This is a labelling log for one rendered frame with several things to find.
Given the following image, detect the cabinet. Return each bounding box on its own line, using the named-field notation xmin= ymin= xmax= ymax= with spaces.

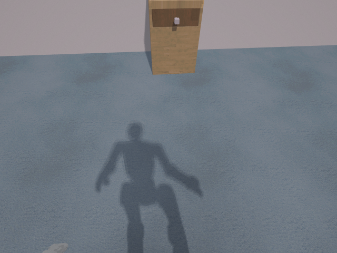
xmin=148 ymin=0 xmax=204 ymax=75

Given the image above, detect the drawer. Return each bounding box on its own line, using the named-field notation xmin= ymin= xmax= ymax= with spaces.
xmin=152 ymin=8 xmax=200 ymax=27

